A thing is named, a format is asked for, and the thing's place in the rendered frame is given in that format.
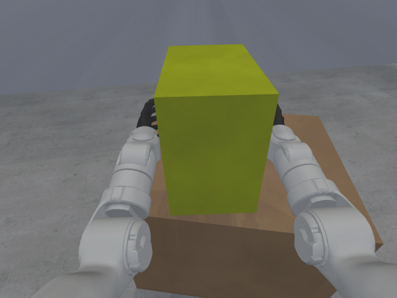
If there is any right robot hand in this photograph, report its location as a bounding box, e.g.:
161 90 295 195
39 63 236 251
273 103 285 126

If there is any pedestal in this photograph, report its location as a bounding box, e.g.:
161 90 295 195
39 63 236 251
133 114 383 298

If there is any left robot forearm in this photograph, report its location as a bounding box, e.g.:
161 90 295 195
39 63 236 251
79 126 161 263

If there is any right robot forearm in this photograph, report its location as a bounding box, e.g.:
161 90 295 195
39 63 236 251
267 125 375 244

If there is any robot left upper arm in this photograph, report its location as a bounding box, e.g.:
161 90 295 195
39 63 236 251
31 217 153 298

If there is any left robot hand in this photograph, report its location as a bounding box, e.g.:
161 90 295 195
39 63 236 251
136 98 159 137

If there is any robot right upper arm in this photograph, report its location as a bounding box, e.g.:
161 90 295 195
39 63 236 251
294 206 397 298

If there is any carton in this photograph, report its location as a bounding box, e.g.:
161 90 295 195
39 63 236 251
154 44 279 215

